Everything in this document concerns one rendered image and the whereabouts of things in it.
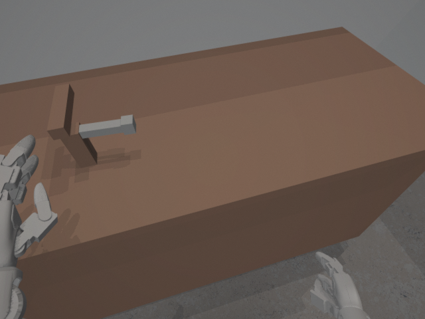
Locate tap lever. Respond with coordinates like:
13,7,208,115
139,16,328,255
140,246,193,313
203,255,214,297
79,115,136,139

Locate left robot hand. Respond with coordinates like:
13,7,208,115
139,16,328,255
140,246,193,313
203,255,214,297
0,135,58,268

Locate counter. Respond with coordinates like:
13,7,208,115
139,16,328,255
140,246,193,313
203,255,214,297
0,27,425,319

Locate right robot hand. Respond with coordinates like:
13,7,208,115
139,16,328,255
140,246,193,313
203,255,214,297
310,252,363,318

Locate left robot forearm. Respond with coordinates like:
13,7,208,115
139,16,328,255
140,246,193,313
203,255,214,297
0,266,27,319

